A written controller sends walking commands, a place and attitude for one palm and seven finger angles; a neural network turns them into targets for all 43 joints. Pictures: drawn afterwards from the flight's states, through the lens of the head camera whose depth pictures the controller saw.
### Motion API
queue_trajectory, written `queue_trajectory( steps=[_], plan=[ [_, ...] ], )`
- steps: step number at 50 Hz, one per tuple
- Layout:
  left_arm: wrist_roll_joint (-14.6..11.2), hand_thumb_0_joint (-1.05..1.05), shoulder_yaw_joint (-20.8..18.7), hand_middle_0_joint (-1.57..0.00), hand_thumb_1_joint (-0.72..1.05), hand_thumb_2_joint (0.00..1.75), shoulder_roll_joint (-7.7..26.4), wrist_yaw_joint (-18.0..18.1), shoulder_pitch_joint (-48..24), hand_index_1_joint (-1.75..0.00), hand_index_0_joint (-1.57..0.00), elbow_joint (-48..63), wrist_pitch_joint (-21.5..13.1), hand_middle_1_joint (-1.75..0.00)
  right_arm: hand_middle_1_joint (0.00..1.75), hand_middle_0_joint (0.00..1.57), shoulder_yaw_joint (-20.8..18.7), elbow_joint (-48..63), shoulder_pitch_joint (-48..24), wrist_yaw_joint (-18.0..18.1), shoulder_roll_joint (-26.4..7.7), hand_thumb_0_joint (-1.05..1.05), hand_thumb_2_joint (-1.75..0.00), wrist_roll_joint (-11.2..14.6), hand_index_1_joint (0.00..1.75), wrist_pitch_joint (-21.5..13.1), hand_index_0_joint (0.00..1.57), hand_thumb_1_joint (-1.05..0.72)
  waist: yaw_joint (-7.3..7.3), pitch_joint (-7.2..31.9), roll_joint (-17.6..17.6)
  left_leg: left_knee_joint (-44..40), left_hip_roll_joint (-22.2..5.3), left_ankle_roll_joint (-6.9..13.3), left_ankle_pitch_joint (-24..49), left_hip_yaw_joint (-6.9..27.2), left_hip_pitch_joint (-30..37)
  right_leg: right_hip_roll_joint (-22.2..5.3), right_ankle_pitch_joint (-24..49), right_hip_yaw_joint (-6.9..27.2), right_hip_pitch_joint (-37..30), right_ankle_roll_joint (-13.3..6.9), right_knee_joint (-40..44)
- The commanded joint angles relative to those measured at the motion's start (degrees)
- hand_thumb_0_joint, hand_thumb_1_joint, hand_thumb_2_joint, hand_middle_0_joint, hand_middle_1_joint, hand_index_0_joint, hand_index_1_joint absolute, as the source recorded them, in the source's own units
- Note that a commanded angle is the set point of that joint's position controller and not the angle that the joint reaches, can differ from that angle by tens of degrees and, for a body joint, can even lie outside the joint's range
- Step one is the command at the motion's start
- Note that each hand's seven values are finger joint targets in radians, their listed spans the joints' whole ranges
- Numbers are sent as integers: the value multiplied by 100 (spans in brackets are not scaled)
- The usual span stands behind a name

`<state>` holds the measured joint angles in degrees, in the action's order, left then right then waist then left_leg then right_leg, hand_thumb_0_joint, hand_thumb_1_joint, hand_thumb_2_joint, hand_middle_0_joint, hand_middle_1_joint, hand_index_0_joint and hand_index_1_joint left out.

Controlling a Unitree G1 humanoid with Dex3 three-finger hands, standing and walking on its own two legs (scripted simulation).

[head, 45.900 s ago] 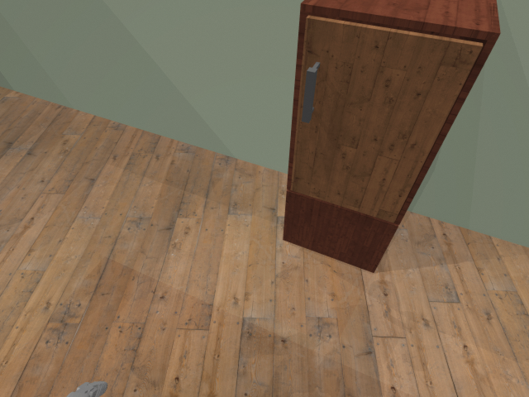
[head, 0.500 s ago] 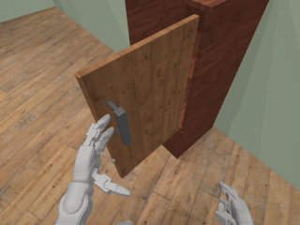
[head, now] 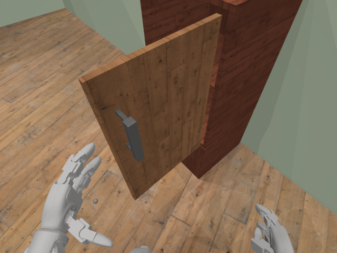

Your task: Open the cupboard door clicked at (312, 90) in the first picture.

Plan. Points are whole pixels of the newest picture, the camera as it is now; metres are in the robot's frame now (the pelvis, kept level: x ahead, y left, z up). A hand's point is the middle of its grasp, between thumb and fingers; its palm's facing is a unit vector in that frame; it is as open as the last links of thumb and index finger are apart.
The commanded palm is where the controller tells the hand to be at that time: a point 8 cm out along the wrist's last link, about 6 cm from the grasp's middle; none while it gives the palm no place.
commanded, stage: draw the hand back to the body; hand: left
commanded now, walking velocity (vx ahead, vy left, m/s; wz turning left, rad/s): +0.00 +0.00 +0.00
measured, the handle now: (129, 136) +0.36 +0.12 +0.08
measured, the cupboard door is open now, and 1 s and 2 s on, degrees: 92 92 92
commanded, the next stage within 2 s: step back with the hand held close in 1.64 s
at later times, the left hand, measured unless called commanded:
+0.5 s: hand (62, 197) +0.20 +0.20 +0.12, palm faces +0.00 -1.00 -0.06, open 16.3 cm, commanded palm +0.17 +0.26 +0.14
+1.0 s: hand (15, 173) +0.21 +0.26 +0.18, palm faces +0.35 -0.85 -0.39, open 12.2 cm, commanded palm +0.17 +0.31 +0.20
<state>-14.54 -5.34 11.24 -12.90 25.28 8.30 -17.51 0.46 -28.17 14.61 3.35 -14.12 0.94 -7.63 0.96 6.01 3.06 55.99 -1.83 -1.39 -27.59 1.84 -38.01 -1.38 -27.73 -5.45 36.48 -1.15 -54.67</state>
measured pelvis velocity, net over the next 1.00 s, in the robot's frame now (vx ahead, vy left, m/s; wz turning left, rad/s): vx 0.02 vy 0.03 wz -0.03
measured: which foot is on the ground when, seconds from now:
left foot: down 0.00-1.00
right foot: down 0.00-1.00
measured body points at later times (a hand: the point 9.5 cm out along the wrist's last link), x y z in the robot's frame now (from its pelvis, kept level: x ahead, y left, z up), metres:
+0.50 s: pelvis +0.00 +0.02 +0.02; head +0.01 +0.01 +0.47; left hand +0.19 +0.26 +0.13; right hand +0.19 -0.20 -0.05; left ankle +0.00 +0.13 -0.68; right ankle +0.00 -0.11 -0.68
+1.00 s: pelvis +0.02 +0.03 +0.06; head +0.01 +0.01 +0.51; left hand +0.19 +0.31 +0.20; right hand +0.20 -0.18 -0.03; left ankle +0.00 +0.13 -0.68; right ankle +0.00 -0.11 -0.68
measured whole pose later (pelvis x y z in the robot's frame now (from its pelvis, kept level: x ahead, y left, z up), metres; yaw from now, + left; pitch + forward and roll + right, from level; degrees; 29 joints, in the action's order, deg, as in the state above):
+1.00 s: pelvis +0.02 +0.03 +0.06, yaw -2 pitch -3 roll -1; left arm -1.8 -12.3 17.8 7.0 28.4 21.7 -2.7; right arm 3.1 -35.8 12.1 5.5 -12.5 -0.7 -8.4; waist 3.9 -0.6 3.5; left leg 27.7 0.1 1.1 -16.7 -1.5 -8.3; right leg -2.3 -15.5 -2.8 7.3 1.5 -25.6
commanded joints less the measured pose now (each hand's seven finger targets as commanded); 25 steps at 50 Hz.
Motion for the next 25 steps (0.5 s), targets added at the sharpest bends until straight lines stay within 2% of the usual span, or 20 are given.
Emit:
queue_trajectory(
  steps=[1, 2, 3, 5, 6, 7, 8, 9, 10, 11, 12, 15, 19, 20, 21, 24, 25],
  plan=[
    [-114, 0, -313, -15, -50, 30, 536, -85, -516, -30, -15, 1223, -382, -30, 30, 20, -201, 950, -362, 77, -567, 0, -90, 20, 30, -404, 20, -90, -143, 835, -384, -564, 299, 185, 1204, -62, 210, 115, 1431, 566, -663, 73, 999],
    [-103, 0, -357, -15, -50, 30, 580, -55, -503, -30, -15, 1226, -367, -30, 30, 20, -207, 958, -347, 83, -568, 0, -90, 23, 30, -411, 20, -90, -124, 866, -434, -581, 296, 181, 1170, -59, 201, 121, 1351, 534, -656, 66, 977],
    [-90, 0, -320, -15, -50, 30, 532, -40, -491, -30, -15, 1263, -354, -30, 30, 20, -208, 978, -364, 81, -561, 0, -90, 28, 30, -430, 20, -90, -103, 878, -322, -603, 301, 181, 1159, -60, 241, 132, 1308, 503, -620, 52, 952],
    [-98, 0, -643, -15, -50, 30, 853, 42, -376, -30, -15, 1411, -296, -30, 30, 20, -201, 992, -360, 89, -554, 0, -90, 35, 30, -411, 20, -90, 5, 996, -364, -691, 281, 187, 1189, -52, 278, 152, 1257, 503, -831, 31, 997],
    [-104, 0, -691, -15, -50, 30, 876, 68, -424, -30, -15, 1540, -255, -30, 30, 20, -185, 1031, -398, 100, -535, 0, -90, 42, 30, -413, 20, -90, 34, 1067, -215, -733, 287, 185, 1198, -66, 325, 129, 1265, 517, -904, 31, 1009],
    [-95, 0, -662, -15, -50, 30, 851, 97, -510, -30, -15, 1599, -209, -30, 30, 20, -163, 1031, -394, 110, -517, 0, -90, 60, 30, -417, 20, -90, 4, 1003, -176, -801, 275, 187, 1190, -61, 423, 155, 1268, 455, -869, 27, 1027],
    [-95, 0, -616, -15, -50, 30, 810, 123, -569, -30, -15, 1734, -172, -30, 30, 20, -145, 1036, -392, 117, -510, 0, -90, 74, 30, -434, 20, -90, -5, 980, 6, -864, 270, 187, 1225, -48, 537, 174, 1334, 391, -836, 18, 1021],
    [-115, 0, -625, -15, -50, 30, 804, 140, -556, -30, -15, 1716, -117, -30, 30, 20, -128, 1023, -370, 123, -500, 0, -90, 71, 30, -450, 20, -90, -7, 950, -59, -920, 265, 183, 1210, -33, 568, 183, 1329, 351, -870, 23, 1042],
    [-144, 0, -724, -15, -50, 30, 858, 151, -435, -30, -15, 1593, -46, -30, 30, 20, -127, 994, -396, 133, -505, 0, -90, 84, 30, -448, 20, -90, 6, 859, -270, -956, 245, 188, 1193, -9, 526, 200, 1266, 352, -918, 23, 1118],
    [-174, 0, -662, -15, -50, 30, 757, 116, -352, -30, -15, 1575, 12, -30, 30, 20, -116, 998, -402, 137, -505, 0, -90, 92, 30, -462, 20, -90, -9, 825, -301, -994, 243, 191, 1214, -11, 575, 202, 1330, 323, -931, 42, 1139],
    [-194, 0, -685, -15, -50, 30, 794, 81, -347, -30, -15, 1618, 65, -30, 30, 20, -108, 985, -408, 137, -517, 0, -90, 100, 30, -474, 20, -90, 4, 820, -136, -1043, 247, 181, 1250, -13, 634, 200, 1401, 312, -968, 34, 1152],
    [-272, 0, -755, -15, -50, 30, 819, -31, -85, -30, -15, 1676, 260, -30, 30, 20, -94, 987, -448, 134, -528, 0, -90, 116, 30, -507, 20, -90, 42, 752, -143, -1165, 235, 181, 1379, 4, 752, 224, 1562, 231, -1103, 29, 1204],
    [-353, 0, -893, -15, -50, 30, 902, -118, -78, -30, -15, 1942, 416, -30, 30, 20, -69, 981, -457, 145, -533, 0, -90, 132, 30, -569, 20, -90, 58, 632, -90, -1323, 221, 163, 1435, 39, 940, 250, 1633, 126, -1129, 32, 1272],
    [-356, 0, -946, -15, -50, 30, 946, -120, -74, -30, -15, 1914, 454, -30, 30, 20, -64, 943, -478, 154, -548, 0, -90, 124, 30, -579, 20, -90, 45, 573, -189, -1329, 210, 180, 1436, 36, 949, 263, 1607, 133, -1158, 37, 1328],
    [-364, 0, -891, -15, -50, 30, 927, -135, -227, -30, -15, 2050, 472, -30, 30, 20, -40, 952, -489, 153, -556, 0, -90, 134, 30, -608, 20, -90, 23, 524, -11, -1385, 216, 170, 1373, 50, 1006, 253, 1536, 122, -1117, 38, 1355],
    [-370, 0, -936, -15, -47, 32, 947, -141, -161, -30, -15, 2323, 497, -30, 30, 20, -32, 935, -452, 157, -551, 0, -90, 141, 30, -697, 20, -90, 75, 672, 69, -1502, 199, 143, 1605, 108, 1284, 274, 1731, 29, -1231, 14, 1329],
    [-360, 0, -962, -15, -43, 33, 994, -144, -142, -30, -15, 2318, 543, -30, 30, 20, -21, 909, -480, 150, -560, 0, -90, 136, 30, -723, 20, -90, 74, 604, 76, -1506, 199, 154, 1644, 108, 1292, 283, 1774, 38, -1266, 10, 1363]
  ],
)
